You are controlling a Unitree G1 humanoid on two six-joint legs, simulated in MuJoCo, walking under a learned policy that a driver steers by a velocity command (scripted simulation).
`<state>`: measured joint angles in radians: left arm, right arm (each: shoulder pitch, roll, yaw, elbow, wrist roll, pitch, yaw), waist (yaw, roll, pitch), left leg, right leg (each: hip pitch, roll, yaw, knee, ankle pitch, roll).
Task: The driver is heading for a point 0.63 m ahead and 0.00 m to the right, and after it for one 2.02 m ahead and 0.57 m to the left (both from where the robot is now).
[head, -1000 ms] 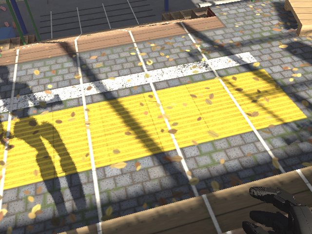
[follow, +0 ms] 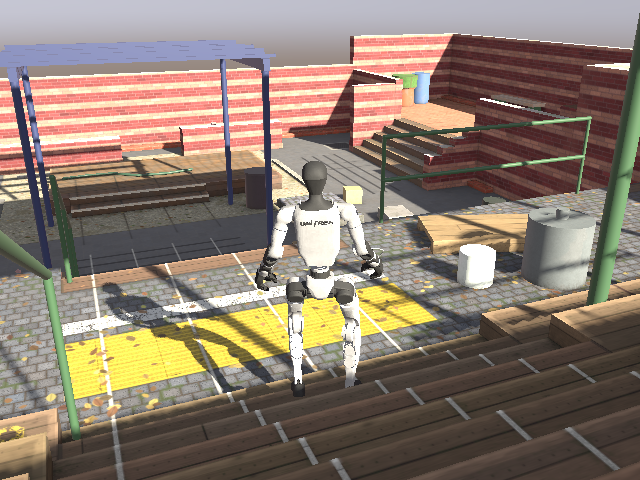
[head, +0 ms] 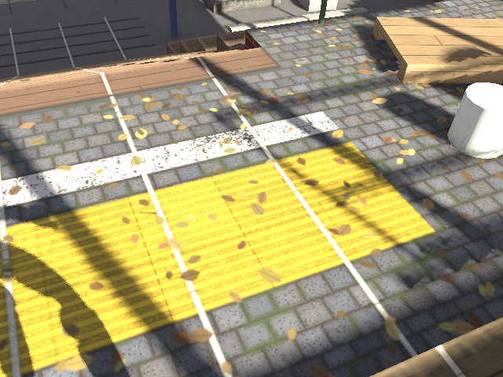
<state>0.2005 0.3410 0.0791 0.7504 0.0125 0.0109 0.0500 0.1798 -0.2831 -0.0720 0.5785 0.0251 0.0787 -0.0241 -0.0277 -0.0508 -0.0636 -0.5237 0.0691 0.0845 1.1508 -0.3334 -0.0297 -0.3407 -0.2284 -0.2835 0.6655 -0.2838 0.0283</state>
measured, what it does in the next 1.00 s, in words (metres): goes down: left foot, then right foot 0.15 m lower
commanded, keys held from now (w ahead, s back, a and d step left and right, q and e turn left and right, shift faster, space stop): w+q+shift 0.18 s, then w+e+shift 0.54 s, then w+q+shift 0.28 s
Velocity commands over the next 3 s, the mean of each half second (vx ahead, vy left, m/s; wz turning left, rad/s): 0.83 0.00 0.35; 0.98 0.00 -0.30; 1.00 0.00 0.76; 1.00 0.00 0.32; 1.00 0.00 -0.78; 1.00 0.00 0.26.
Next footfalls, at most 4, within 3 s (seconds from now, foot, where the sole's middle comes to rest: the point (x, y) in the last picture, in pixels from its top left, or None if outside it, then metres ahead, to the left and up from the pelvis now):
0.06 left None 0.01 0.11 -0.76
0.56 right None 0.38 0.02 -0.91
0.92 left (157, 364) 0.79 0.27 -1.06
1.30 right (214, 272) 1.17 0.09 -1.06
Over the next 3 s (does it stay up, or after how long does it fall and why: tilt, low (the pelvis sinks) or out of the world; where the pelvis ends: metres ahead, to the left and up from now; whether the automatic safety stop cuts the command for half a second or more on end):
stays up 2.37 0.79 -0.29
